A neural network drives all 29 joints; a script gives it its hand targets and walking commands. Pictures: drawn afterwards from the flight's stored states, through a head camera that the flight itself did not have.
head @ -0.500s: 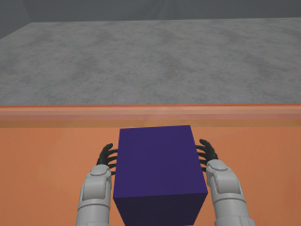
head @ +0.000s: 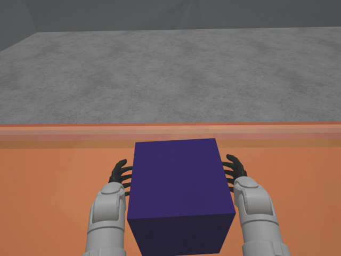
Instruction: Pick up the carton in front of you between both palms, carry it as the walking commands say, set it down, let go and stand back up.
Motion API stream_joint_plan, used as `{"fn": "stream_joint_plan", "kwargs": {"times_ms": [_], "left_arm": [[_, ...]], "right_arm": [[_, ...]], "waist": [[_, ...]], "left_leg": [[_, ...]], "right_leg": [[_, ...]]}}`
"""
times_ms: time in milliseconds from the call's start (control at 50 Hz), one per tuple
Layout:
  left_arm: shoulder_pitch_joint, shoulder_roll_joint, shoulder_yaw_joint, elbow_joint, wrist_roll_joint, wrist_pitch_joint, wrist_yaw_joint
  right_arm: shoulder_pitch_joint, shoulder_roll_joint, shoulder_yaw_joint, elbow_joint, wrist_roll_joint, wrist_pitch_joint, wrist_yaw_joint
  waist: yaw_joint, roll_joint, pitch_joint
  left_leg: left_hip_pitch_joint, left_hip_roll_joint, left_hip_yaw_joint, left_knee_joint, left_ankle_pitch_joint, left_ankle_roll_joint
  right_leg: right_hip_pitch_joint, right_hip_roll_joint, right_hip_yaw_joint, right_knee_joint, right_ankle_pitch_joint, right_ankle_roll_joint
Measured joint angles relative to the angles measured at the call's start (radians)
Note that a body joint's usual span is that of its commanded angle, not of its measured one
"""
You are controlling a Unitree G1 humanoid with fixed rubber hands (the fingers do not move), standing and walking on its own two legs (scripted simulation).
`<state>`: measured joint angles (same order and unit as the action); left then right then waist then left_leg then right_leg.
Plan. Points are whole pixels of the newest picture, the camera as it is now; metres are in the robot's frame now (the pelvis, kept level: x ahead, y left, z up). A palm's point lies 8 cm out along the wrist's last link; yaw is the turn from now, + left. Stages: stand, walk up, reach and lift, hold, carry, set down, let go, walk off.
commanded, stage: hold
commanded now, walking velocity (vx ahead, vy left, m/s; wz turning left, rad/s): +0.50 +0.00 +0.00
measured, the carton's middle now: (178, 199) +0.30 +0.00 -0.02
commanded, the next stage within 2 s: carry in 0.02 s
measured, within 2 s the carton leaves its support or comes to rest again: neither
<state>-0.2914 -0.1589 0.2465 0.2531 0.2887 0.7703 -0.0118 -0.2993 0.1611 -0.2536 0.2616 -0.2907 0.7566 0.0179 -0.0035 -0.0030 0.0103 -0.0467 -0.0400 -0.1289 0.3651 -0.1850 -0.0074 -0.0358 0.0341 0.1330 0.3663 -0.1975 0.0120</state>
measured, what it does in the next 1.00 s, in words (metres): walks ahead: right foot, then left foot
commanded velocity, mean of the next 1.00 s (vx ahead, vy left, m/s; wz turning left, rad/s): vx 0.50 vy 0.00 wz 0.00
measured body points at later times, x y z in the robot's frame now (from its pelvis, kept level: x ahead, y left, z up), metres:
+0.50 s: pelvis +0.13 -0.01 -0.01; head +0.11 -0.02 +0.44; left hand +0.41 +0.14 +0.07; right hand +0.41 -0.17 +0.06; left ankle +0.05 +0.11 -0.75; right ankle +0.08 -0.11 -0.73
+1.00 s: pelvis +0.43 +0.03 -0.01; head +0.43 +0.03 +0.44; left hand +0.72 +0.15 +0.05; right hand +0.69 -0.15 +0.05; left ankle +0.48 +0.07 -0.75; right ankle +0.28 -0.09 -0.65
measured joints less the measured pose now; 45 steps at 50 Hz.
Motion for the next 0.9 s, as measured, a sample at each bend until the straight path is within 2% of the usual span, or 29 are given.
{"fn": "stream_joint_plan", "kwargs": {"times_ms": [40,120,200,260,300,340,380,400,460,480,520,540,560,600,640,680,720,820,860,880,900], "left_arm": [[0.0,0.0,0.0,-0.005,0.0,0.002,0.0],[0.024,0.006,-0.021,-0.052,-0.025,0.017,0.009],[0.044,0.02,-0.053,-0.147,-0.075,0.065,0.029],[0.053,0.027,-0.084,-0.207,-0.111,0.134,0.048],[0.051,0.021,-0.108,-0.238,-0.121,0.186,0.067],[0.059,0.019,-0.131,-0.29,-0.127,0.243,0.088],[0.079,0.03,-0.137,-0.364,-0.138,0.296,0.098],[0.091,0.04,-0.133,-0.4,-0.147,0.318,0.1],[0.129,0.056,-0.108,-0.479,-0.186,0.367,0.098],[0.135,0.052,-0.102,-0.495,-0.195,0.38,0.096],[0.139,0.031,-0.099,-0.523,-0.2,0.395,0.096],[0.137,0.021,-0.106,-0.538,-0.197,0.4,0.096],[0.134,0.021,-0.128,-0.54,-0.195,0.4,0.097],[0.131,0.024,-0.159,-0.538,-0.19,0.413,0.101],[0.133,0.025,-0.165,-0.556,-0.186,0.432,0.106],[0.135,0.025,-0.159,-0.581,-0.182,0.445,0.108],[0.131,0.025,-0.149,-0.602,-0.182,0.451,0.11],[0.124,0.024,-0.133,-0.626,-0.189,0.449,0.11],[0.13,0.025,-0.13,-0.63,-0.188,0.448,0.108],[0.131,0.027,-0.123,-0.624,-0.187,0.446,0.104],[0.13,0.029,-0.116,-0.609,-0.187,0.444,0.102]], "right_arm": [[-0.001,0.0,0.001,-0.002,0.001,0.001,0.0],[0.021,-0.006,0.03,-0.047,0.023,0.015,-0.011],[0.041,-0.01,0.065,-0.148,0.062,0.069,-0.035],[0.07,-0.027,0.089,-0.232,0.098,0.143,-0.054],[0.085,-0.055,0.098,-0.28,0.131,0.199,-0.061],[0.085,-0.075,0.108,-0.318,0.165,0.252,-0.072],[0.07,-0.072,0.118,-0.347,0.187,0.294,-0.082],[0.063,-0.061,0.125,-0.361,0.188,0.31,-0.087],[0.086,-0.015,0.142,-0.423,0.169,0.356,-0.104],[0.103,-0.016,0.156,-0.453,0.166,0.372,-0.108],[0.129,-0.025,0.165,-0.517,0.167,0.403,-0.112],[0.14,-0.027,0.159,-0.552,0.171,0.415,-0.113],[0.155,-0.03,0.148,-0.581,0.176,0.424,-0.113],[0.175,-0.032,0.13,-0.612,0.186,0.441,-0.115],[0.167,-0.032,0.123,-0.616,0.196,0.456,-0.116],[0.15,-0.03,0.124,-0.613,0.201,0.462,-0.115],[0.134,-0.027,0.13,-0.612,0.199,0.459,-0.114],[0.124,-0.025,0.144,-0.623,0.183,0.449,-0.105],[0.124,-0.025,0.15,-0.619,0.178,0.447,-0.102],[0.121,-0.024,0.157,-0.605,0.174,0.442,-0.101],[0.12,-0.024,0.162,-0.585,0.169,0.436,-0.101]], "waist": [[0.002,0.001,-0.031],[0.009,0.001,-0.102],[0.011,0.01,-0.141],[0.006,0.018,-0.177],[-0.001,0.013,-0.194],[-0.003,-0.004,-0.196],[0.002,-0.023,-0.193],[0.003,-0.03,-0.195],[0.003,0.001,-0.2],[0.003,0.016,-0.196],[0.0,0.042,-0.181],[-0.006,0.049,-0.171],[-0.012,0.057,-0.169],[-0.008,0.035,-0.166],[0.002,0.004,-0.157],[0.017,-0.019,-0.148],[0.034,-0.031,-0.139],[0.049,-0.035,-0.118],[0.044,-0.026,-0.111],[0.035,-0.03,-0.107],[0.021,-0.034,-0.104]], "left_leg": [[-0.051,0.006,0.017,0.039,-0.024,-0.002],[-0.144,0.03,0.069,0.11,-0.146,-0.002],[-0.198,0.054,0.096,0.158,-0.104,-0.008],[-0.231,0.078,0.109,0.223,-0.191,-0.009],[-0.261,0.088,0.144,0.267,-0.241,-0.008],[-0.263,0.079,0.194,0.216,-0.226,-0.004],[-0.233,0.065,0.22,0.163,-0.119,0.002],[-0.224,0.062,0.233,0.161,-0.115,0.003],[-0.192,0.084,0.251,0.154,-0.183,0.0],[-0.176,0.095,0.25,0.143,-0.195,-0.003],[-0.144,0.116,0.242,0.135,-0.218,-0.016],[-0.136,0.123,0.232,0.158,-0.241,-0.021],[-0.157,0.139,0.232,0.227,-0.263,-0.023],[-0.241,0.128,0.226,0.433,-0.301,-0.021],[-0.339,0.103,0.233,0.589,-0.329,-0.002],[-0.424,0.091,0.251,0.62,-0.3,0.011],[-0.494,0.088,0.268,0.568,-0.231,0.013],[-0.527,0.072,0.336,0.241,0.005,0.022],[-0.464,0.059,0.378,0.151,0.048,0.035],[-0.452,0.054,0.388,0.179,0.078,0.067],[-0.45,0.051,0.397,0.224,0.05,0.098]], "right_leg": [[-0.053,-0.005,-0.014,0.041,-0.025,0.002],[-0.156,-0.03,-0.061,0.128,-0.168,0.003],[-0.217,-0.045,-0.104,0.187,-0.154,-0.001],[-0.221,-0.05,-0.137,0.185,-0.116,0.0],[-0.215,-0.056,-0.154,0.184,-0.135,-0.002],[-0.202,-0.071,-0.156,0.173,-0.161,0.0],[-0.202,-0.085,-0.138,0.192,-0.191,0.004],[-0.219,-0.095,-0.143,0.235,-0.208,0.001],[-0.299,-0.085,-0.204,0.359,-0.287,0.002],[-0.315,-0.073,-0.226,0.346,-0.3,0.001],[-0.316,-0.051,-0.274,0.228,-0.221,-0.003],[-0.295,-0.044,-0.292,0.173,-0.129,-0.015],[-0.279,-0.039,-0.311,0.171,-0.09,-0.033],[-0.242,-0.045,-0.323,0.169,-0.139,-0.056],[-0.192,-0.056,-0.315,0.119,-0.169,-0.058],[-0.133,-0.065,-0.302,0.049,-0.158,-0.036],[-0.071,-0.072,-0.29,-0.014,-0.157,-0.031],[0.078,-0.097,-0.271,-0.063,-0.229,0.007],[0.097,-0.117,-0.278,0.057,-0.305,0.02],[0.068,-0.139,-0.278,0.185,-0.311,0.018],[0.005,-0.148,-0.248,0.351,-0.292,0.012]]}}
